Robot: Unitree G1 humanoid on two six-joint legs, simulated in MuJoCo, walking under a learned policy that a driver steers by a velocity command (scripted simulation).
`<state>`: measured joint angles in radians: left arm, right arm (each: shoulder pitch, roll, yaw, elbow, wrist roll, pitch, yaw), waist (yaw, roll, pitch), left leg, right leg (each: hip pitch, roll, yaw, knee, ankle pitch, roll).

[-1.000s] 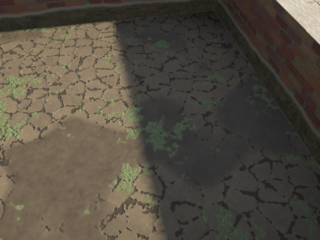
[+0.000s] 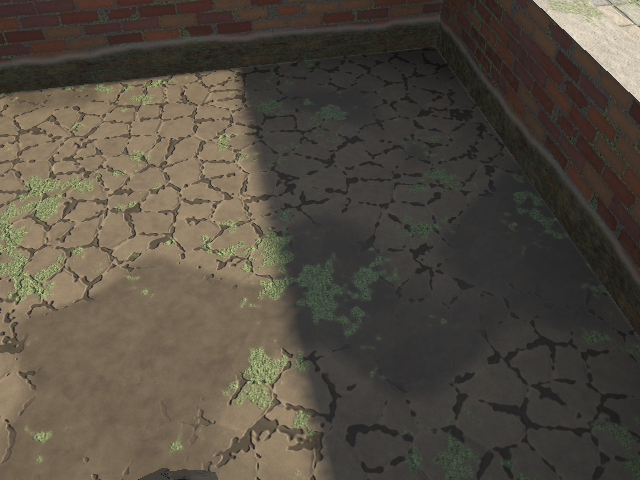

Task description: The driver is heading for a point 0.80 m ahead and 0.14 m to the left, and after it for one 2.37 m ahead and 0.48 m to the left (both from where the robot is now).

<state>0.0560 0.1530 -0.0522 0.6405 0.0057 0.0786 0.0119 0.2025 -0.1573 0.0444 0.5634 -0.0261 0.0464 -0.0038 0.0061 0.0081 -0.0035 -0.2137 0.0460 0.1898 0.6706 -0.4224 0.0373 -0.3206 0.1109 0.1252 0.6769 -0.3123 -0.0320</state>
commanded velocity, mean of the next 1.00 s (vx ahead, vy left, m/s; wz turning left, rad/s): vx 0.50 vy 0.00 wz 0.00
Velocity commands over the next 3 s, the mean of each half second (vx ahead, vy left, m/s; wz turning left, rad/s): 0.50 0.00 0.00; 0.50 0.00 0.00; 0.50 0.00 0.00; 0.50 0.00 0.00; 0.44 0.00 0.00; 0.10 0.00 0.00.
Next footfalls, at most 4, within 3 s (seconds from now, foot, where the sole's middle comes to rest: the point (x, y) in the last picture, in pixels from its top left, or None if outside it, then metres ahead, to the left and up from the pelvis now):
none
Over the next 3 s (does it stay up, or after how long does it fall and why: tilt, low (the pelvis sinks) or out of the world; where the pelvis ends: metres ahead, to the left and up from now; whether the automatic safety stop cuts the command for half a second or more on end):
stays up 0.00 0.01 0.03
